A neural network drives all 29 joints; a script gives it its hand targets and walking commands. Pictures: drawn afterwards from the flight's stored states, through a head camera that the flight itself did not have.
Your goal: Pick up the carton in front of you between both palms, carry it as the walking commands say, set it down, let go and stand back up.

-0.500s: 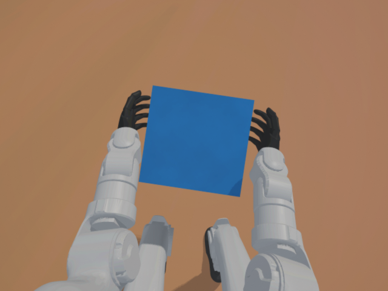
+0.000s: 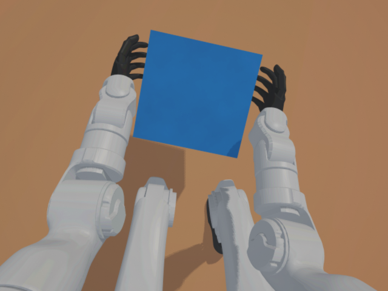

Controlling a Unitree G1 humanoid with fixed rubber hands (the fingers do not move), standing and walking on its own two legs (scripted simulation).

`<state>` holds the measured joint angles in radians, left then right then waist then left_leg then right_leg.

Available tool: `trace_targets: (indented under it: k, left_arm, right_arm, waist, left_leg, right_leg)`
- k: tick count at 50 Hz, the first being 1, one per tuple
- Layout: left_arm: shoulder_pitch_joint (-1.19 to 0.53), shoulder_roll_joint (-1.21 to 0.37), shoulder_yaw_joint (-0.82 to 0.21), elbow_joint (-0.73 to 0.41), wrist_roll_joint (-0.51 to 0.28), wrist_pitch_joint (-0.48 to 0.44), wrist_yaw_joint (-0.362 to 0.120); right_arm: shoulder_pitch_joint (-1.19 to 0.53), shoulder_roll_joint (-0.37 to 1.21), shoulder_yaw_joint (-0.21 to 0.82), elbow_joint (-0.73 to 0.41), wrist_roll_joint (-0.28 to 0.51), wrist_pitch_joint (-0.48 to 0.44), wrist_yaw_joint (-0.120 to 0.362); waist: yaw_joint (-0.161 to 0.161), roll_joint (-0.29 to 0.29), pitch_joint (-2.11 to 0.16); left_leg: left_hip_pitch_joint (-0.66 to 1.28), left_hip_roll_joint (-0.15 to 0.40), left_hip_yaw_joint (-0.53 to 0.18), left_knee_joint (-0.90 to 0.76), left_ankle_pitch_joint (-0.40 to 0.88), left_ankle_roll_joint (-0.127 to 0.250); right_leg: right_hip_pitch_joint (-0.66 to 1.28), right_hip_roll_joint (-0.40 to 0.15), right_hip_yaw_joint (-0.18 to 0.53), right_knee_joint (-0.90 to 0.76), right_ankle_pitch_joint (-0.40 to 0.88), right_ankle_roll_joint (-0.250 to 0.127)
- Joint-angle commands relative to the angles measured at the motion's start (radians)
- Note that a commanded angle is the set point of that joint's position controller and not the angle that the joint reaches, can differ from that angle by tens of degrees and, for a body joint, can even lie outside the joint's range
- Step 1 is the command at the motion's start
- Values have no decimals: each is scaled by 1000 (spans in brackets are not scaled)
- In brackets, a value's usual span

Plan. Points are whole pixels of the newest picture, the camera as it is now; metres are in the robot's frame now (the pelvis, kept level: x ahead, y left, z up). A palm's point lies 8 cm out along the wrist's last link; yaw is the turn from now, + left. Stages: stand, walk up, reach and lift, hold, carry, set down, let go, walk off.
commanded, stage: set down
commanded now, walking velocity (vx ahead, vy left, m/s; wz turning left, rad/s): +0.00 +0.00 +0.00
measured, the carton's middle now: (195, 98) +0.50 +0.01 -0.22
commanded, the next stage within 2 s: none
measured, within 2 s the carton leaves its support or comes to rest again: rests again in 0.96 s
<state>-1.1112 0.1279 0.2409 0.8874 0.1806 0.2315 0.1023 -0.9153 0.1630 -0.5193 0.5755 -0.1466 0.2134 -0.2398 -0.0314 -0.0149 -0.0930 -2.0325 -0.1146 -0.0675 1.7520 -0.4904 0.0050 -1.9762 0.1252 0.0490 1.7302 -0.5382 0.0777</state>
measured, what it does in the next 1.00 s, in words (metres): lowers itself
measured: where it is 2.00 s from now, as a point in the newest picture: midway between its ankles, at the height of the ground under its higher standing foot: (186, 232)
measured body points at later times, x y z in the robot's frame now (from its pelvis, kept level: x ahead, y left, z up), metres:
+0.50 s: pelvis -0.01 +0.00 -0.10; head +0.34 +0.05 +0.17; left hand +0.55 +0.16 -0.26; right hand +0.49 -0.13 -0.25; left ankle +0.10 +0.10 -0.46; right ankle +0.10 -0.13 -0.46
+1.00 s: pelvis -0.01 +0.00 -0.11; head +0.35 +0.04 +0.16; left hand +0.57 +0.16 -0.27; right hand +0.51 -0.14 -0.27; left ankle +0.10 +0.10 -0.46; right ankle +0.10 -0.13 -0.46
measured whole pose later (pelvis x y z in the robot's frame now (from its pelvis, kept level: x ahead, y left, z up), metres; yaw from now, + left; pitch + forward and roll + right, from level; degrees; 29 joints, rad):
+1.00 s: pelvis -0.01 +0.00 -0.11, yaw -3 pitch +40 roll -5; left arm -1.51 0.33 0.23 1.17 0.18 0.18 -0.03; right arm -1.23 0.08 -0.60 0.73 -0.13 0.17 -0.16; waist -0.02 -0.06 0.21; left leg -2.29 -0.07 -0.05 2.16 -0.57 0.01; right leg -2.24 0.18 0.01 2.12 -0.60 0.10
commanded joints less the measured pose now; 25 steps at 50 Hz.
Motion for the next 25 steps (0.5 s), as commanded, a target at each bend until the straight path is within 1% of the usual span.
trace_targets:
  k: [1,7,12,17,22,23,24,25]
  left_arm:
    - [-537,-890,-381,-22,-100,-37,-252]
    - [-611,-833,-348,40,-105,-38,-260]
    - [-664,-785,-338,76,-117,-42,-267]
    - [-717,-736,-359,95,-149,-53,-268]
    - [-779,-688,-410,97,-204,-72,-262]
    - [-765,-670,-408,136,-191,-68,-259]
    - [-759,-654,-395,136,-178,-72,-250]
    - [-743,-655,-374,152,-173,-67,-261]
  right_arm:
    - [-747,759,554,-5,98,-24,259]
    - [-828,716,500,18,97,-26,246]
    - [-885,680,472,25,103,-33,236]
    - [-936,644,469,25,126,-46,226]
    - [-984,609,485,19,164,-64,214]
    - [-984,604,488,40,168,-61,217]
    - [-979,597,487,57,167,-61,215]
    - [-979,612,478,59,163,-54,224]
  waist:
    - [-3,118,-1057]
    - [-4,121,-1019]
    - [-4,123,-999]
    - [-4,126,-992]
    - [-7,136,-999]
    - [3,138,-997]
    - [29,119,-959]
    - [37,92,-908]
  left_leg:
    - [724,-35,58,-140,247,-13]
    - [636,-27,63,-64,222,-6]
    - [583,-18,64,-1,229,-3]
    - [564,-6,61,65,262,-2]
    - [574,7,54,131,309,-2]
    - [593,14,52,139,316,-1]
    - [544,13,56,141,279,-4]
    - [502,9,53,141,261,5]
  right_leg:
    - [369,71,-136,-71,215,-11]
    - [315,68,-144,8,202,-10]
    - [282,65,-151,71,210,-6]
    - [263,60,-158,138,236,-2]
    - [256,51,-165,206,273,-1]
    - [239,50,-168,219,270,1]
    - [227,51,-164,228,238,2]
    - [232,52,-167,230,225,3]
